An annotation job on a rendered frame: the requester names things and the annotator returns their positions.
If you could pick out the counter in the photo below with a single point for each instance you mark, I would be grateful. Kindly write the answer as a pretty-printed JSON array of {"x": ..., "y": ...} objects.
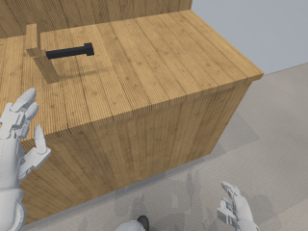
[{"x": 158, "y": 92}]

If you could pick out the robot left forearm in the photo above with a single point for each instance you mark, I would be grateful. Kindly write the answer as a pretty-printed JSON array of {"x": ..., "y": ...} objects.
[{"x": 13, "y": 213}]

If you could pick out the right robot hand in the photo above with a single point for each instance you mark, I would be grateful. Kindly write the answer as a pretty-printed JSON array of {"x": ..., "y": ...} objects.
[{"x": 230, "y": 212}]

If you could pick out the robot right forearm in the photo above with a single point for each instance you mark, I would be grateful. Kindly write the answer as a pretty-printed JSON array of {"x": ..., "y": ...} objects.
[{"x": 246, "y": 225}]

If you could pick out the left robot foot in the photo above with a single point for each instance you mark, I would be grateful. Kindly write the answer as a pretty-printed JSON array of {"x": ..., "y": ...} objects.
[{"x": 144, "y": 221}]

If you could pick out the left robot hand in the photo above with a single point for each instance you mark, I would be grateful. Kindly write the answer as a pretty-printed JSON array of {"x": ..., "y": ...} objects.
[{"x": 15, "y": 127}]

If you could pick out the tap lever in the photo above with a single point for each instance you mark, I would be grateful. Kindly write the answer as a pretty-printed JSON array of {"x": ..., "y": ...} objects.
[{"x": 73, "y": 51}]

